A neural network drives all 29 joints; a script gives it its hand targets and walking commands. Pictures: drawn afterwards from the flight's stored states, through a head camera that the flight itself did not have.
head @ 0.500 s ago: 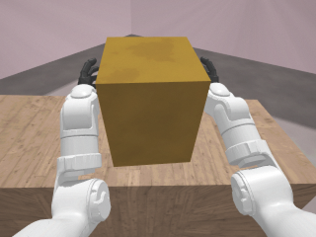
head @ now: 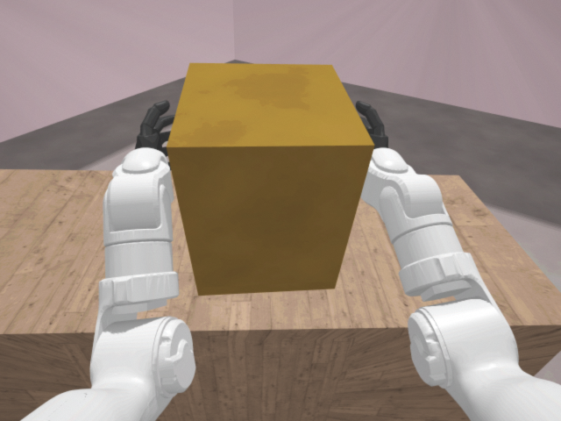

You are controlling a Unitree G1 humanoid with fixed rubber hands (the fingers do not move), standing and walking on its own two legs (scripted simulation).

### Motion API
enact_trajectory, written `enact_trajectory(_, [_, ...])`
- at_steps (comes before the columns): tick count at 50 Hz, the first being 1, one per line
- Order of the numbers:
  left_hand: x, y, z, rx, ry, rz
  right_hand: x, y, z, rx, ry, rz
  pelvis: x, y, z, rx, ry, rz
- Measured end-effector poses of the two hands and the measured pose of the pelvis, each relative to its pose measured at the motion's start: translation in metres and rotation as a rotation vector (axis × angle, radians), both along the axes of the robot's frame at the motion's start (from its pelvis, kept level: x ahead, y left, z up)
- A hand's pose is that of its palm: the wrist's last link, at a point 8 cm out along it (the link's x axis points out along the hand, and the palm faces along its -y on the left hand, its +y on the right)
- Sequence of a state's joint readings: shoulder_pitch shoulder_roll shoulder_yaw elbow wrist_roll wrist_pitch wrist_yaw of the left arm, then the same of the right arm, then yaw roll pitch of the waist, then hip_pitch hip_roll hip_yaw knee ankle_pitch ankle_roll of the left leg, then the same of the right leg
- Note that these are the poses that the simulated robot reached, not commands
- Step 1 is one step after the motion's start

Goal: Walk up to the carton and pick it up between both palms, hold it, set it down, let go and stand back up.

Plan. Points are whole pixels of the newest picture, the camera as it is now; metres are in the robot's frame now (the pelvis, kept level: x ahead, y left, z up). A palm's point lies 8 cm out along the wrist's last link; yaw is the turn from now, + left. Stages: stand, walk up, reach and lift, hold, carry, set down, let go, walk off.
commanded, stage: hold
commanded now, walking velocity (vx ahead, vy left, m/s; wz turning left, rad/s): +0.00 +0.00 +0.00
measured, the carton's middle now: (265, 180) +0.37 +0.01 +0.21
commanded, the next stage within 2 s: set down in 0.14 s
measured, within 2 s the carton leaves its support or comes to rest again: neither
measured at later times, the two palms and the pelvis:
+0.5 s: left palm (153, 151) +0.37 +0.15 +0.26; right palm (368, 156) +0.37 -0.14 +0.25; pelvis +0.00 +0.00 +0.00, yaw +0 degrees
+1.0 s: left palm (172, 181) +0.39 +0.14 +0.19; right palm (363, 190) +0.38 -0.15 +0.18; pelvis +0.01 -0.01 +0.00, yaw +1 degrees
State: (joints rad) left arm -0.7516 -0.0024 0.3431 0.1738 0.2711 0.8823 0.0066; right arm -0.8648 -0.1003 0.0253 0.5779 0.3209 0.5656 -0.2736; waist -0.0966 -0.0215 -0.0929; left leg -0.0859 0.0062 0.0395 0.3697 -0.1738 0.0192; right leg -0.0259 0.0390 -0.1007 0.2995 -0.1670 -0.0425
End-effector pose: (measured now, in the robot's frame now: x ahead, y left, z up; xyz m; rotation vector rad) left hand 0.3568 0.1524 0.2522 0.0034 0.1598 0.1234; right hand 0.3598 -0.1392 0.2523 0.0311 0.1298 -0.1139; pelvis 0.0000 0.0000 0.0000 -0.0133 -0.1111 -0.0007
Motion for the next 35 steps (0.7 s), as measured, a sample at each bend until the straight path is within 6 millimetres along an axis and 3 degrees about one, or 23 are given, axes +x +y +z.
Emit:
enact_trajectory(15, [-0.002,0.002,0.0,0.008,-0.017,0.006,0.0,0.002,0.003,0.006,-0.018,0.004,-0.002,0.002,0.0,-0.002,-0.015,0.001])
enact_trajectory(23, [0.011,0.001,0.006,0.019,-0.085,0.003,0.009,0.001,0.001,0.013,-0.095,-0.004,-0.002,0.0,0.001,0.009,-0.036,0.005])
enact_trajectory(28, [0.018,0.002,-0.006,0.041,-0.082,-0.013,0.013,0.002,-0.021,-0.005,-0.1,-0.009,0.002,-0.003,0.002,0.013,-0.064,0.008])
enact_trajectory(35, [0.021,0.002,-0.043,0.047,-0.041,-0.011,0.015,0.003,-0.067,-0.022,-0.071,-0.007,0.006,-0.006,0.001,0.008,-0.069,0.022])
